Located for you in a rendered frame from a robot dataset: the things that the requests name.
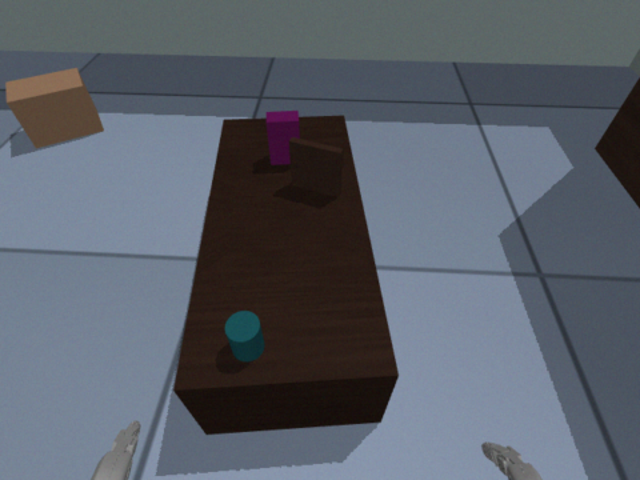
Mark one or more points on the left robot hand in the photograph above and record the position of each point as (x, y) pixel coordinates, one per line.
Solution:
(116, 465)

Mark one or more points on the right robot hand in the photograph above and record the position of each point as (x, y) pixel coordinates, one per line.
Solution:
(510, 462)

